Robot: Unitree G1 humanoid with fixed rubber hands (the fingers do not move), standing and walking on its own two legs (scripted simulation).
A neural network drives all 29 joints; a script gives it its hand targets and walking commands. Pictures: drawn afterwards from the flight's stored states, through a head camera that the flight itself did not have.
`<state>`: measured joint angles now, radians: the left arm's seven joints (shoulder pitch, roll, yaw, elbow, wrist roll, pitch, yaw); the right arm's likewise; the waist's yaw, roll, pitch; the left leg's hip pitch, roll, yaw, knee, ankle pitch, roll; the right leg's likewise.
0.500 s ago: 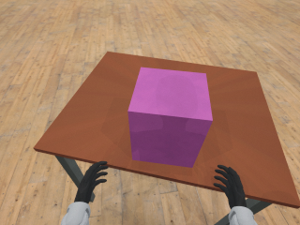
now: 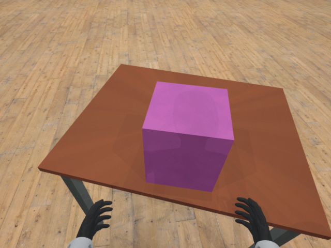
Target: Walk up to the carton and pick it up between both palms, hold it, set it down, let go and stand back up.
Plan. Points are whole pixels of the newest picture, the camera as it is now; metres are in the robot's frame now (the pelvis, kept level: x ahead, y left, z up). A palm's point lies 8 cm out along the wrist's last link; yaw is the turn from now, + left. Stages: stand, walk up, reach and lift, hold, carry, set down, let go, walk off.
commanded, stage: set down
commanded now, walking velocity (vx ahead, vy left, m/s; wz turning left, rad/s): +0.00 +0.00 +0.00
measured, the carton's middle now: (184, 137) +0.43 -0.03 +0.02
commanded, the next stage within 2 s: let go in 0.58 s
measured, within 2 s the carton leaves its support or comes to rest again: neither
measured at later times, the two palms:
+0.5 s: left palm out of the picture +0.15 +0.22 -0.09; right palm (260, 232) +0.19 -0.21 -0.04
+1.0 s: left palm out of the picture +0.14 +0.22 -0.09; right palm (260, 231) +0.19 -0.21 -0.04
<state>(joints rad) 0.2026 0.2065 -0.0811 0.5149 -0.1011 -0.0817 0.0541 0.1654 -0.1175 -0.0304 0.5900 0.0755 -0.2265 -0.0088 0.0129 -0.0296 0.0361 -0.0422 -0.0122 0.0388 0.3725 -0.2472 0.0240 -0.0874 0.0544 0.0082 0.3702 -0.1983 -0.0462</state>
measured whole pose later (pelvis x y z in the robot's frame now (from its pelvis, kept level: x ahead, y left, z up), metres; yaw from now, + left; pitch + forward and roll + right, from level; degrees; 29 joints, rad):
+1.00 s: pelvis -0.01 +0.01 +0.00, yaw +0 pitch -9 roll -1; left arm 0.20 0.15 0.01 0.57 0.07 0.12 0.05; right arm 0.07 -0.18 -0.04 0.69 0.01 -0.22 0.06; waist -0.01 -0.03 0.10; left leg 0.00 -0.01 0.05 0.42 -0.28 0.04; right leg -0.02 0.05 0.00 0.38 -0.21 -0.03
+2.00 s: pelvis +0.00 +0.05 -0.01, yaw -6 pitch +1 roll -1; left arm 0.23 0.13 0.04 0.84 0.03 0.03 -0.05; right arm 0.19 -0.19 -0.04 0.41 -0.02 -0.09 -0.03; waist 0.00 0.02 -0.05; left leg -0.21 -0.02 0.17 0.54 -0.35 0.09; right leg -0.30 0.04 0.11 0.54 -0.26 0.02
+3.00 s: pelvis +0.02 +0.08 -0.02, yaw -6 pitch -1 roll +0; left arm 0.22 0.17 0.04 0.88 0.01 0.07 -0.02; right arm 0.22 -0.20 -0.08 0.41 -0.01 -0.09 -0.05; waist -0.02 -0.01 0.00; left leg -0.14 -0.08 0.20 0.49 -0.36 0.14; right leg -0.26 -0.03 0.11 0.56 -0.30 0.08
